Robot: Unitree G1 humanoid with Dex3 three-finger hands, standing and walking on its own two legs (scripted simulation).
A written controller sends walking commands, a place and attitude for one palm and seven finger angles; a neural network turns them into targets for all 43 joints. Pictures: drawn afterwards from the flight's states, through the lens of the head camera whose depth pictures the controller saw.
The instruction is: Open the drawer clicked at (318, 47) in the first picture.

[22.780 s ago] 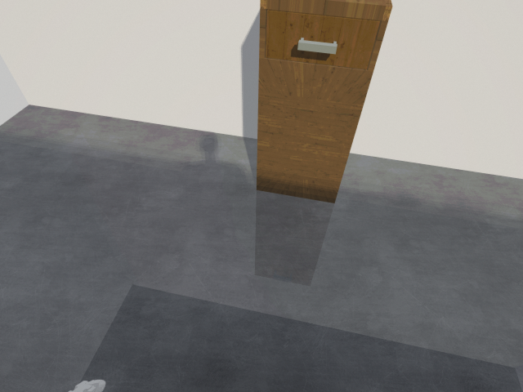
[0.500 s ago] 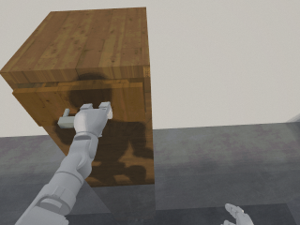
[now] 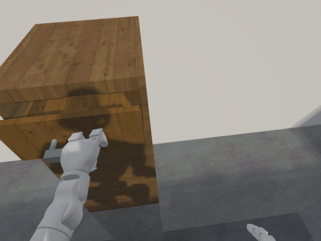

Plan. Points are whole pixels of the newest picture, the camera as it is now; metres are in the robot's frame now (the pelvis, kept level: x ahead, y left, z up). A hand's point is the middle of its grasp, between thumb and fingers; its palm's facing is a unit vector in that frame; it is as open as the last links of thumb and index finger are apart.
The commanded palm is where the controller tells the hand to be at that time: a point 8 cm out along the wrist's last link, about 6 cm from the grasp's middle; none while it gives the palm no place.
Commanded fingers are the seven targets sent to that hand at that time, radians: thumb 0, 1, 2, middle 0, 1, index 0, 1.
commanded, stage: pull the drawer open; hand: left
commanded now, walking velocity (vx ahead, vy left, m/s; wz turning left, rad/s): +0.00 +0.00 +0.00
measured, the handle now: (73, 147) +0.35 +0.25 +0.05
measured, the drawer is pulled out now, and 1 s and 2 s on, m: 0.08 0.29 0.30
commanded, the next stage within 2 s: open the thumb to release the handle in 1.16 s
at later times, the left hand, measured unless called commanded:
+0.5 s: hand (85, 206) +0.21 +0.18 +0.03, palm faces +0.03 -0.17 -0.98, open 6.1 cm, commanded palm +0.15 +0.20 +0.08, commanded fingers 0.00 0.90 0.90 -0.40 -1.35 -0.40 -1.35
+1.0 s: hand out of the picture +0.11 +0.17 +0.03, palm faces +0.01 -0.17 -0.99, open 6.2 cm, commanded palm +0.04 +0.19 +0.08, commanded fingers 0.00 0.90 0.90 -0.40 -1.35 -0.40 -1.35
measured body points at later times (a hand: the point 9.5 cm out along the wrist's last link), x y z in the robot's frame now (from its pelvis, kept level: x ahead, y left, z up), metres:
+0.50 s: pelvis +0.00 -0.01 +0.00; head -0.02 -0.05 +0.45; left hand +0.20 +0.19 +0.08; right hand +0.24 -0.19 -0.08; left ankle -0.03 +0.09 -0.73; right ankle -0.05 -0.07 -0.73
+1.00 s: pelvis -0.02 -0.03 -0.01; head -0.03 -0.07 +0.44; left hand +0.10 +0.17 +0.08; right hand +0.20 -0.23 -0.10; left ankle -0.03 +0.09 -0.73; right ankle -0.05 -0.07 -0.73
